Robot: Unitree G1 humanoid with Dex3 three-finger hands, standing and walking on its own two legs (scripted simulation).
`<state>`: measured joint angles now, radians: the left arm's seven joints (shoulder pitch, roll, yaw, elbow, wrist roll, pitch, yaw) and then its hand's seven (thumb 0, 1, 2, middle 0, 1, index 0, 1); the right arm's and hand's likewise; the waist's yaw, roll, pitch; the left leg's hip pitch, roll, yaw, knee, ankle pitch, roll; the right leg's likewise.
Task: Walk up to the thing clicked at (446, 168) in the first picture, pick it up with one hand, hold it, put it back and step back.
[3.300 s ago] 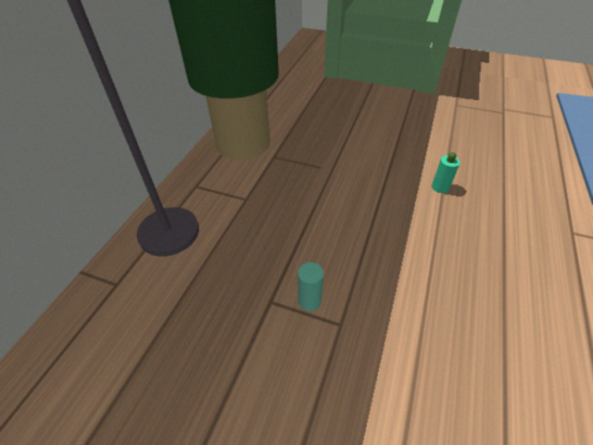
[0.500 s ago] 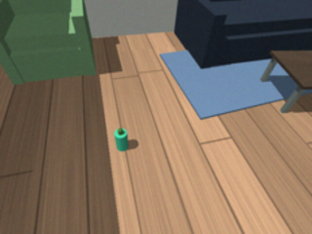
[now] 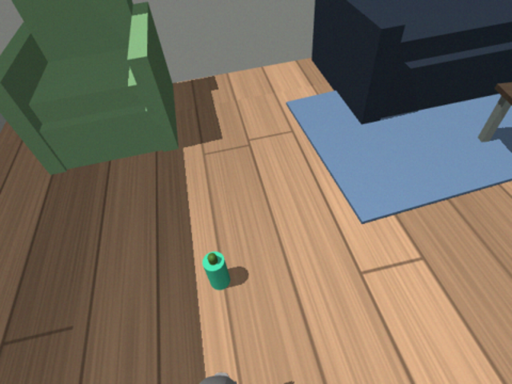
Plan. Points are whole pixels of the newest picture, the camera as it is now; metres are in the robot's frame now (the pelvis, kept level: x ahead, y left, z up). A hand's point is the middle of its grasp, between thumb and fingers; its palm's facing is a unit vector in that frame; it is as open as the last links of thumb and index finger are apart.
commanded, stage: walk up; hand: left
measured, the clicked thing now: (216, 268) +0.66 +0.25 -0.67
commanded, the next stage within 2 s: none
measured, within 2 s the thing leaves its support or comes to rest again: neither
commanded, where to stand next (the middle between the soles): +0.33 +0.05 m, yaw +0 degrees
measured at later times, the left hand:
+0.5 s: hand (107, 357) +0.21 +0.31 -0.14, palm faces -0.06 -0.92 -0.39, open 7.4 cm
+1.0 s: hand (123, 311) +0.31 +0.32 -0.17, palm faces +0.00 -0.92 -0.39, open 7.4 cm
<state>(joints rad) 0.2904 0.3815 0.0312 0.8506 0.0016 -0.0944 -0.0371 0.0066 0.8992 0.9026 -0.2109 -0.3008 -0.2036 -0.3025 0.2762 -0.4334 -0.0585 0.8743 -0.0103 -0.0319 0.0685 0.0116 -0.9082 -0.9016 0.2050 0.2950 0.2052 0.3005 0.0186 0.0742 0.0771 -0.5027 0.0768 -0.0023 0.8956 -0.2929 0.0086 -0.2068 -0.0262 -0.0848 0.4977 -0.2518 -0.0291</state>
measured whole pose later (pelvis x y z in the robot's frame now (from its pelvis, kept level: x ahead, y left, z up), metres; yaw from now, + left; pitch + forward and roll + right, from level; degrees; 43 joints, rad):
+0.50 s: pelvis +0.16 +0.03 -0.01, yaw +0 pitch -3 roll +1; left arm 0.31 0.42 0.04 0.91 0.01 -0.06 -0.04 0.01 0.90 0.90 -0.21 -0.30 -0.20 -0.30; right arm 0.32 -0.43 -0.05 0.84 -0.01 -0.04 0.06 0.01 -0.90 -0.90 0.21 0.30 0.21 0.30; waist -0.02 0.00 0.08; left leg -0.21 0.04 0.10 0.56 -0.31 0.03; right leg -0.45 -0.08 -0.03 0.72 -0.27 -0.01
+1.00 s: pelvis +0.23 +0.05 -0.02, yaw +1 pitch -3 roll -1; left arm 0.16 0.40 0.00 0.98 -0.01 -0.02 0.02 0.01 0.90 0.90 -0.21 -0.30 -0.20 -0.30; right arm 0.16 -0.38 -0.02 0.97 0.00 0.01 0.02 0.01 -0.91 -0.90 0.21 0.30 0.21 0.30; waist 0.01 0.00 0.10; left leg -0.36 0.04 0.01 0.74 -0.33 -0.01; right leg -0.34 -0.04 0.00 0.70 -0.30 0.02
